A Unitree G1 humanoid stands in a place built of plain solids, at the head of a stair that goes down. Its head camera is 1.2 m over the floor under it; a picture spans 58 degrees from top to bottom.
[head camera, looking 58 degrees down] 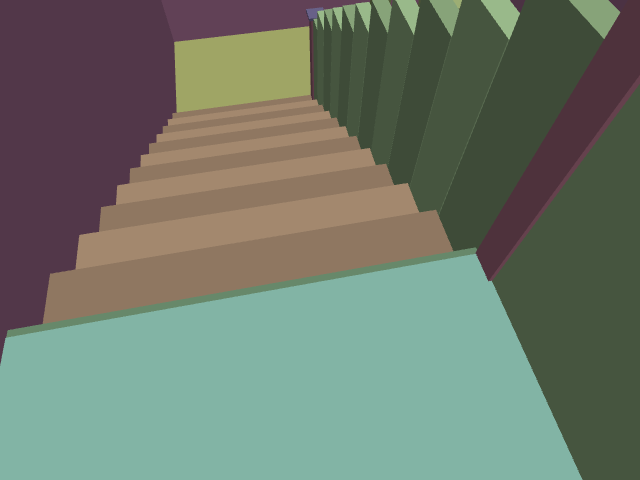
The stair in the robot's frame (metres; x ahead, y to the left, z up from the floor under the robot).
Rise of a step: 0.17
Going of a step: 0.28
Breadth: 1.44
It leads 11 degrees to the left of straight ahead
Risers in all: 12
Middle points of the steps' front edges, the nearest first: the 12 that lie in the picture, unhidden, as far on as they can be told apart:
0.58 0.20 0.00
0.85 0.25 -0.17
1.12 0.31 -0.33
1.39 0.36 -0.50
1.66 0.41 -0.67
1.93 0.47 -0.83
2.20 0.52 -1.00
2.47 0.58 -1.17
2.74 0.63 -1.34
3.01 0.68 -1.50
3.28 0.74 -1.67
3.55 0.79 -1.84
